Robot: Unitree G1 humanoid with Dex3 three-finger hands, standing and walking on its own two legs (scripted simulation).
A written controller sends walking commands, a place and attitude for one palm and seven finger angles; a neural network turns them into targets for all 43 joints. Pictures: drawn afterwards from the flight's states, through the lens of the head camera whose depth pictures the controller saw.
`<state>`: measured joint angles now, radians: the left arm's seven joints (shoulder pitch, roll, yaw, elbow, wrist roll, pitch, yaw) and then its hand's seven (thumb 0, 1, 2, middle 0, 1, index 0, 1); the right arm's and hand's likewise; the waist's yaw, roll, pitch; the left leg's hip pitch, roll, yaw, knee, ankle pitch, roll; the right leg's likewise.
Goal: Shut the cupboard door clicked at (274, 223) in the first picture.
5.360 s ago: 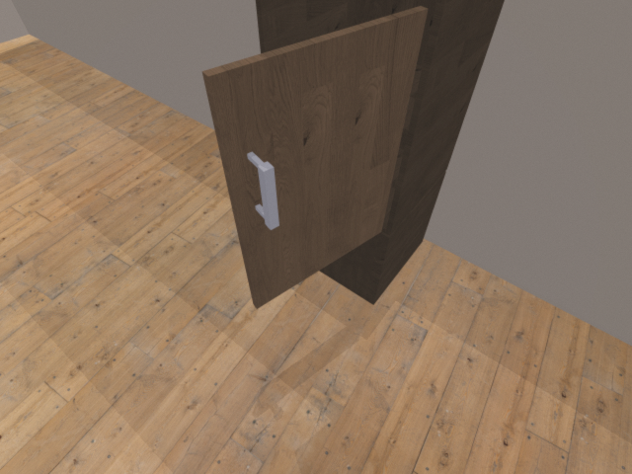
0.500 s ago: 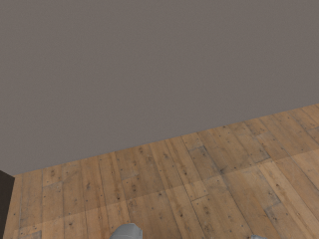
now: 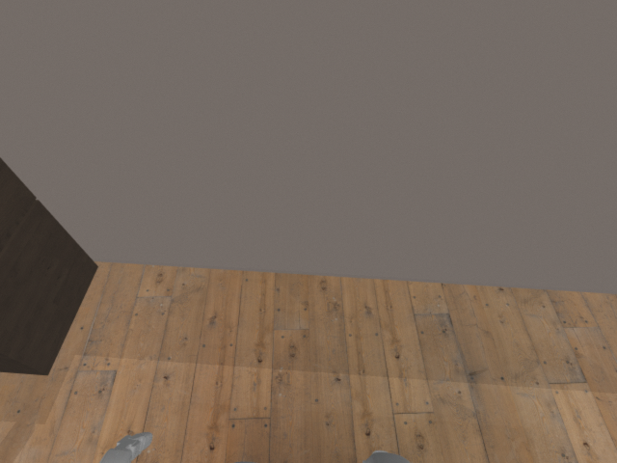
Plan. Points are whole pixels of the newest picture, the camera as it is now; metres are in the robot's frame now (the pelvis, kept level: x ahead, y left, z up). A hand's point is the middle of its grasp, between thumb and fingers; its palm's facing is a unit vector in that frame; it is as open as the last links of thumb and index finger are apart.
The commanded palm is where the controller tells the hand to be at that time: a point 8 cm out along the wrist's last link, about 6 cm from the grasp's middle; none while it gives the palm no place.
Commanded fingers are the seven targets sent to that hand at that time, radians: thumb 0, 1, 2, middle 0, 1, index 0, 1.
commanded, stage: turn to face it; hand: left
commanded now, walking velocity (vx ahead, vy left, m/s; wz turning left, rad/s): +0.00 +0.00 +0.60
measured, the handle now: out of the picture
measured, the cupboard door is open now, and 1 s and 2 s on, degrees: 75 75 75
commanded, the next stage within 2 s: take the last steps up to it in 1.88 s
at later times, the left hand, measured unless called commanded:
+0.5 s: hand out of the picture -0.01 +0.21 -0.18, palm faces +0.34 -0.91 -0.24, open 7.4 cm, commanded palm none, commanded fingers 0.00 0.90 0.90 -0.20 -0.30 -0.20 -0.30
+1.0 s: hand out of the picture -0.04 +0.15 -0.15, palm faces +0.59 -0.77 -0.24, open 7.4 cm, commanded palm none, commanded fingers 0.00 0.90 0.90 -0.20 -0.30 -0.20 -0.30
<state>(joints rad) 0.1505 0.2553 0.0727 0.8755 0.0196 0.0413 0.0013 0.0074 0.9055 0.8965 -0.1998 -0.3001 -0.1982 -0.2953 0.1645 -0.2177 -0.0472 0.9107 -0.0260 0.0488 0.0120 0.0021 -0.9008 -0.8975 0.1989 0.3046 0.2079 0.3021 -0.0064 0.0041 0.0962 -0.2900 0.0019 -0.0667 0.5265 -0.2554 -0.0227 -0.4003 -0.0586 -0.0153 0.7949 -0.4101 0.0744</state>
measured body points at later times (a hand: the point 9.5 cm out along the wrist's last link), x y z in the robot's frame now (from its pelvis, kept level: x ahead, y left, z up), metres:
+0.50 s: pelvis +0.00 -0.01 -0.01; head +0.05 +0.03 +0.43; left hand -0.03 +0.26 -0.17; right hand +0.18 -0.23 -0.14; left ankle -0.03 +0.10 -0.73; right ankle +0.01 -0.15 -0.69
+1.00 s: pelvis +0.02 -0.05 +0.01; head +0.07 -0.03 +0.45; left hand -0.07 +0.19 -0.13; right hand +0.25 -0.20 -0.14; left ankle -0.07 +0.05 -0.68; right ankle +0.08 -0.14 -0.73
